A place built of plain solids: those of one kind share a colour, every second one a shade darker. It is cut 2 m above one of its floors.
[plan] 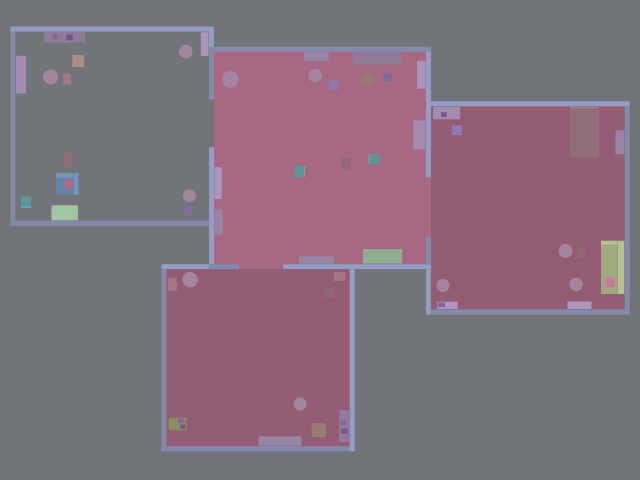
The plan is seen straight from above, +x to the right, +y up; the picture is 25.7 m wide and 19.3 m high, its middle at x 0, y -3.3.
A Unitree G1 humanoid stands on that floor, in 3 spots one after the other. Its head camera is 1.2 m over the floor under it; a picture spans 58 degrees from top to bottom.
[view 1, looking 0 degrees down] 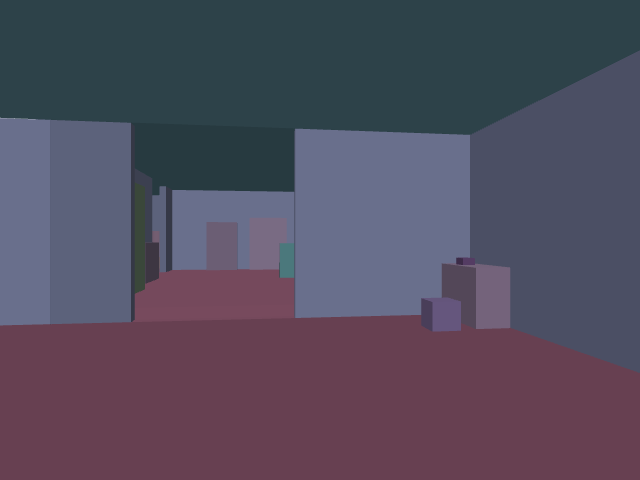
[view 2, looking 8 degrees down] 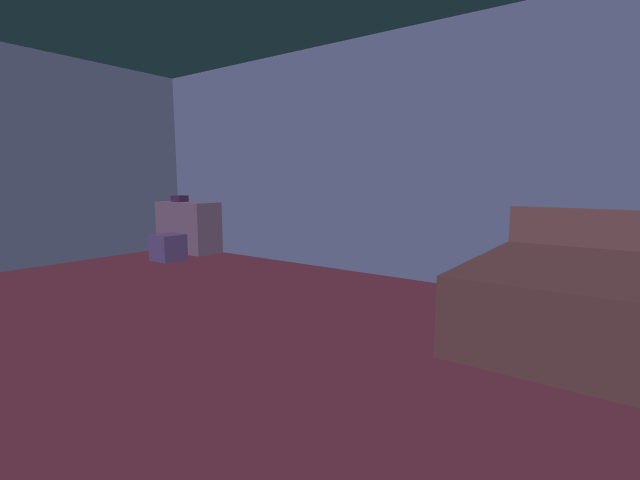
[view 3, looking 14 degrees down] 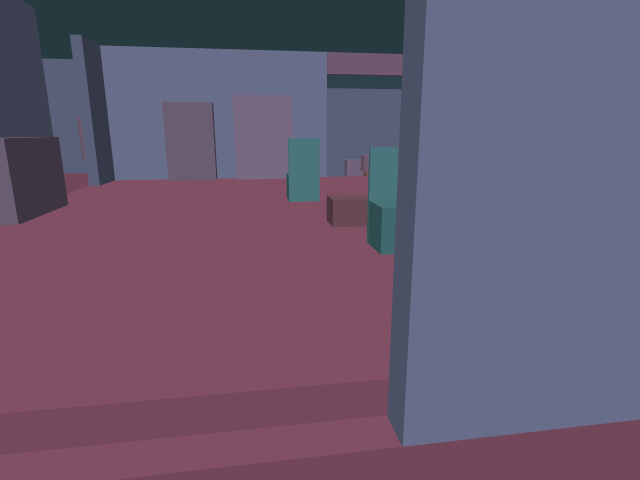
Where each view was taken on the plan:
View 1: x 11.11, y -1.33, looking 172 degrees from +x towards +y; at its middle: wall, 6.71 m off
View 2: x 11.08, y -2.71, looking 126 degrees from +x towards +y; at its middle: wall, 5.97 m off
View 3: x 5.85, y -1.33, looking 171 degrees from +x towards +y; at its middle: floor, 4.24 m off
